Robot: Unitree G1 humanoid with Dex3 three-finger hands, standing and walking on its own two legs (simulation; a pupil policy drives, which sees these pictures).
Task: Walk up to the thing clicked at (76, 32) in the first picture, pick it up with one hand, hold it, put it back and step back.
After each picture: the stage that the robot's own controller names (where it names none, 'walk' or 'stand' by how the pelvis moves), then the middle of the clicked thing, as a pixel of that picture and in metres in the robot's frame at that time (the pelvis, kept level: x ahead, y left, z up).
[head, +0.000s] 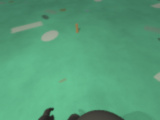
stand; (77, 28) +2.25 +0.51 -0.65
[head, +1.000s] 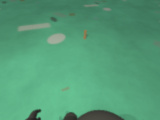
walk; (85, 34) +2.15 +0.20 -0.63
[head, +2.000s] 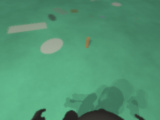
walk; (87, 42) +1.54 +0.10 -0.65
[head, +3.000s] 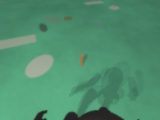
walk; (81, 60) +1.02 +0.16 -0.65
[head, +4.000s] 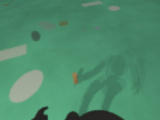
walk; (75, 78) +0.63 +0.23 -0.63
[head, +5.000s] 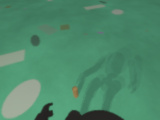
stand; (75, 92) +0.43 +0.20 -0.63
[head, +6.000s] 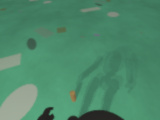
stand; (73, 96) +0.39 +0.22 -0.65
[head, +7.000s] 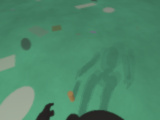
stand; (71, 96) +0.36 +0.24 -0.64
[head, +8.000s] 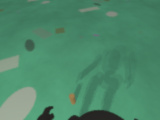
stand; (72, 99) +0.35 +0.23 -0.65
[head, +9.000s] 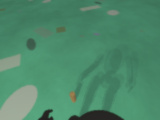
stand; (73, 97) +0.37 +0.23 -0.66
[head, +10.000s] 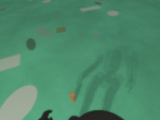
stand; (72, 97) +0.37 +0.23 -0.66
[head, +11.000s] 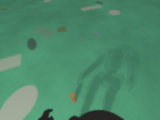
stand; (73, 98) +0.36 +0.22 -0.66
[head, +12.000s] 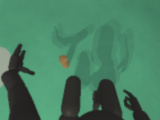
go down; (64, 62) +0.43 +0.24 -0.34
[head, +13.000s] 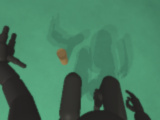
go down; (63, 58) +0.45 +0.25 -0.26
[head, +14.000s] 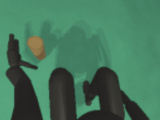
close in; (38, 50) +0.43 +0.29 -0.17
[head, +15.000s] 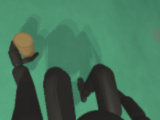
close; (26, 49) +0.43 +0.30 -0.16
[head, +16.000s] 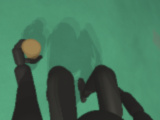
lift; (32, 52) +0.40 +0.29 -0.16
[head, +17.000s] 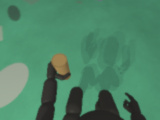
lift; (63, 69) +0.33 +0.19 +0.03
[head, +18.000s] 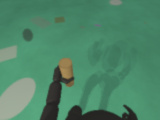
hold; (67, 74) +0.31 +0.17 +0.03
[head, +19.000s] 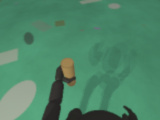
hold; (69, 74) +0.32 +0.16 +0.03
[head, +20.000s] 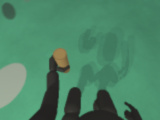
crouch; (63, 63) +0.39 +0.20 -0.03
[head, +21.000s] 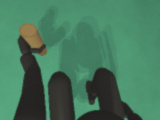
lower; (37, 43) +0.49 +0.28 -0.10
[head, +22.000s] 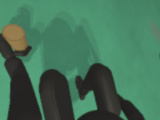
lower; (19, 44) +0.45 +0.31 -0.17
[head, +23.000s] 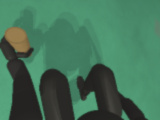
lower; (22, 46) +0.44 +0.31 -0.16
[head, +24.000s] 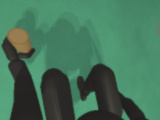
lower; (24, 46) +0.44 +0.31 -0.16
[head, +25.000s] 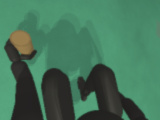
lower; (26, 48) +0.43 +0.30 -0.16
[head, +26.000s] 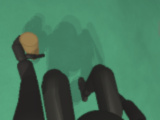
open; (31, 49) +0.44 +0.28 -0.17
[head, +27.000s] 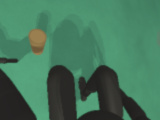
stand; (37, 44) +0.43 +0.28 -0.17
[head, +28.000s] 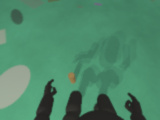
stand; (72, 78) +0.42 +0.20 -0.49
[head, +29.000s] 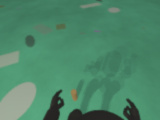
stand; (74, 95) +0.39 +0.19 -0.60
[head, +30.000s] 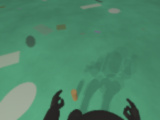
stand; (74, 95) +0.39 +0.19 -0.60
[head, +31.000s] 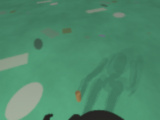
stand; (78, 96) +0.41 +0.18 -0.65
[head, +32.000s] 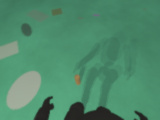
walk; (77, 80) +0.47 +0.18 -0.63
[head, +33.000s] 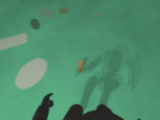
walk; (80, 66) +0.73 +0.17 -0.62
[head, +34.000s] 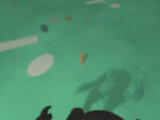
stand; (82, 59) +1.04 +0.22 -0.63
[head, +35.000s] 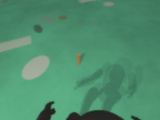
stand; (78, 59) +1.01 +0.24 -0.65
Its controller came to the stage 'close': yes
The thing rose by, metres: 0.68
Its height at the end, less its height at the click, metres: +0.00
